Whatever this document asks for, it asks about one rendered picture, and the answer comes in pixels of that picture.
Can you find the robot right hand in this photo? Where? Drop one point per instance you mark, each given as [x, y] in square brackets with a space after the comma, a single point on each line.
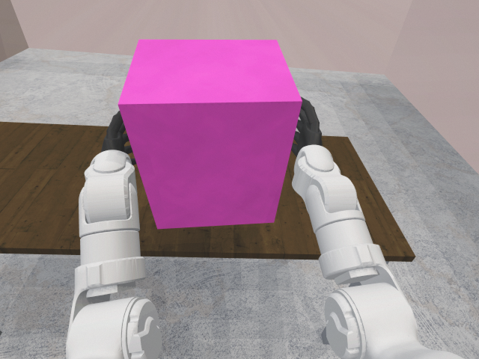
[309, 128]

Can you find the left robot forearm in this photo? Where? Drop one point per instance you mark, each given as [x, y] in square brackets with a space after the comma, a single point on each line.
[109, 230]

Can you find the right robot upper arm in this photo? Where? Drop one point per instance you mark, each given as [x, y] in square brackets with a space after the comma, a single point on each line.
[374, 321]

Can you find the table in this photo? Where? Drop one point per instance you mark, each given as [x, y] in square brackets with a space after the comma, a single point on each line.
[42, 172]

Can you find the right robot forearm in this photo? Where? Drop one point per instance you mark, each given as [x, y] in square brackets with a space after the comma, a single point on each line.
[348, 254]

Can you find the left robot upper arm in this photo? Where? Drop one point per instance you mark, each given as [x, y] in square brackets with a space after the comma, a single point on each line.
[126, 328]

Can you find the robot left hand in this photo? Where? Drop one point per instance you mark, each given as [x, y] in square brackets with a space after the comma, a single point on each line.
[115, 138]

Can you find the carton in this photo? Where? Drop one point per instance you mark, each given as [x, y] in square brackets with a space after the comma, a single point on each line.
[211, 125]

